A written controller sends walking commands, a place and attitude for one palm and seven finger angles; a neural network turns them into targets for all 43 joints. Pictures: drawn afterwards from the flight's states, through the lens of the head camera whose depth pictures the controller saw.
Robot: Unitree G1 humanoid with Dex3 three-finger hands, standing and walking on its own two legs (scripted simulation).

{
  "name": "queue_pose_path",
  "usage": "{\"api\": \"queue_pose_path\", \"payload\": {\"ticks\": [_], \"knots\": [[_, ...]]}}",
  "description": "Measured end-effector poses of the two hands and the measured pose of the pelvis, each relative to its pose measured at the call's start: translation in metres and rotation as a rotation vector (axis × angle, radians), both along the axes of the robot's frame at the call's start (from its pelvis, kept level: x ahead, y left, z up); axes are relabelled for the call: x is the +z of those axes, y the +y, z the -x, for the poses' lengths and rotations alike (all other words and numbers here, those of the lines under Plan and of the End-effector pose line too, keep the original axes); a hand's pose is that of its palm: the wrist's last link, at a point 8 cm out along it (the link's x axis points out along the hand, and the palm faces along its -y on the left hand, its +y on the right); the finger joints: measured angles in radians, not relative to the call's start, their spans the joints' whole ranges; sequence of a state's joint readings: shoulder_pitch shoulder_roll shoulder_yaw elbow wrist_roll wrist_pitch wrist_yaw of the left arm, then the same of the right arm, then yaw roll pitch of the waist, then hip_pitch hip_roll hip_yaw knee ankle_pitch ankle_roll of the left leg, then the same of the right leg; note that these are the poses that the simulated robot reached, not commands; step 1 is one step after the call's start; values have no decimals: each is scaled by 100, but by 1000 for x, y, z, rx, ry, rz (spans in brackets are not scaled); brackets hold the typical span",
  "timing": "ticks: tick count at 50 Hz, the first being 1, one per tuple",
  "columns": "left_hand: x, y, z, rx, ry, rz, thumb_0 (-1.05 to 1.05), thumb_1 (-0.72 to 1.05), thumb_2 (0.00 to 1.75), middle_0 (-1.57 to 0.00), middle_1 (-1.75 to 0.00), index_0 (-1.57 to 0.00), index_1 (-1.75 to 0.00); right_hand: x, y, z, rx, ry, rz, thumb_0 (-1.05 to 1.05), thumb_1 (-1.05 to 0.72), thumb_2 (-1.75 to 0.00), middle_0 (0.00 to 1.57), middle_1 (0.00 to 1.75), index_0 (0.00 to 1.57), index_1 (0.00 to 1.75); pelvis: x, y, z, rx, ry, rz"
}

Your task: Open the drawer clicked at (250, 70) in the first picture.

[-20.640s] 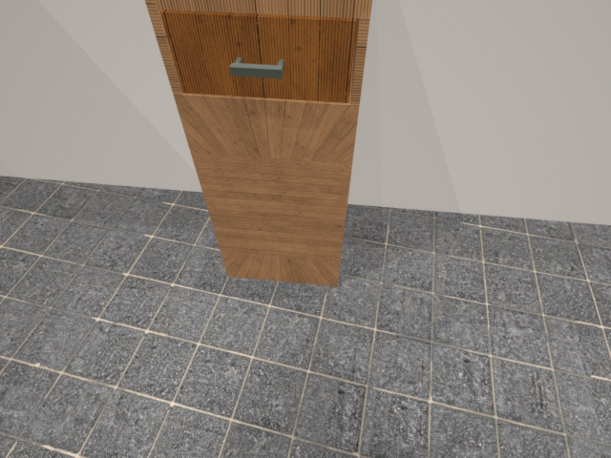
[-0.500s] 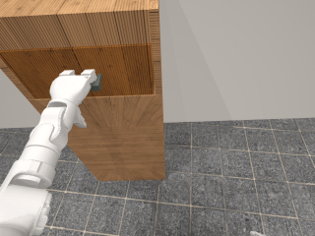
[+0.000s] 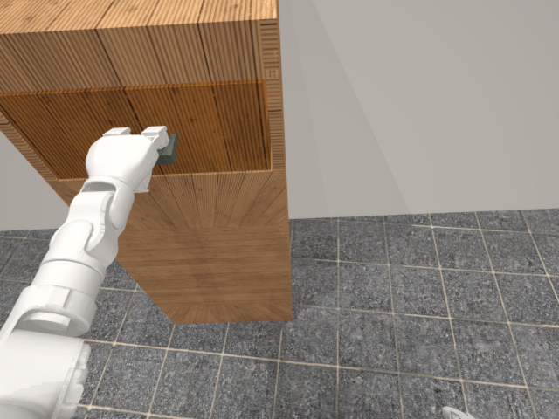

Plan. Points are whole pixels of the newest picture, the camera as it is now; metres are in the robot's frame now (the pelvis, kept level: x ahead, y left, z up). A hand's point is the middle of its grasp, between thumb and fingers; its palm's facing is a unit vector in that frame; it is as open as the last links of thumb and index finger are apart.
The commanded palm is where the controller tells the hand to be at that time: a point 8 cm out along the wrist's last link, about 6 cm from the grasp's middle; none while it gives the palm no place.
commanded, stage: pull the drawer open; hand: left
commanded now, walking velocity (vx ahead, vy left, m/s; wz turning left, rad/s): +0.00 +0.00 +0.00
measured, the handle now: (142, 148) +0.48 +0.24 +0.12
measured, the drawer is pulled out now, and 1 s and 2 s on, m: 0.00 0.06 0.27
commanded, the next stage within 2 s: none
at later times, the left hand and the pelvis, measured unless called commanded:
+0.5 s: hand (133, 208) +0.38 +0.23 +0.09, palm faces +0.02 -0.05 -1.00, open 5.4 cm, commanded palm +0.36 +0.24 +0.16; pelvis +0.02 +0.01 +0.00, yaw -1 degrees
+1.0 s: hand (130, 213) +0.37 +0.23 +0.10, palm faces -0.01 -0.04 -1.00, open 5.4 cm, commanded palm +0.32 +0.23 +0.16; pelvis +0.00 -0.01 +0.01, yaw +0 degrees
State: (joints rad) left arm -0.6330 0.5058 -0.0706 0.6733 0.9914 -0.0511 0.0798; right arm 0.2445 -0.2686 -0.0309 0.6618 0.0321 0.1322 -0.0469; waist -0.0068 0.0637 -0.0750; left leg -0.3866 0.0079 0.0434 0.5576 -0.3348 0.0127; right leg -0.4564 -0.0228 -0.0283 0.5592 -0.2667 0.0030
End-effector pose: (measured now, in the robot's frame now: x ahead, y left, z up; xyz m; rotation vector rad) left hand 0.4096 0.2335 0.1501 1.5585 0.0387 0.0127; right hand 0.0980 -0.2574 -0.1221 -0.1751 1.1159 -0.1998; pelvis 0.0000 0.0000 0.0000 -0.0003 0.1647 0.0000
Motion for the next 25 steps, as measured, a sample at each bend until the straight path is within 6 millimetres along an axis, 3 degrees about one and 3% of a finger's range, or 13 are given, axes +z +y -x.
{"api": "queue_pose_path", "payload": {"ticks": [13,25], "knots": [[-2,-1,13,7,-22,24,1,77,80,-34,-135,-38,-135,4,3,-16,-9,-40,-24,1,-91,-90,20,29,20,30,2,3,-10,-18,-6,3],[-2,-3,49,10,-33,38,1,77,81,-32,-135,-39,-134,13,18,-67,64,-143,-56,1,-91,-90,20,29,20,30,5,6,-20,-9,-33,4]]}}
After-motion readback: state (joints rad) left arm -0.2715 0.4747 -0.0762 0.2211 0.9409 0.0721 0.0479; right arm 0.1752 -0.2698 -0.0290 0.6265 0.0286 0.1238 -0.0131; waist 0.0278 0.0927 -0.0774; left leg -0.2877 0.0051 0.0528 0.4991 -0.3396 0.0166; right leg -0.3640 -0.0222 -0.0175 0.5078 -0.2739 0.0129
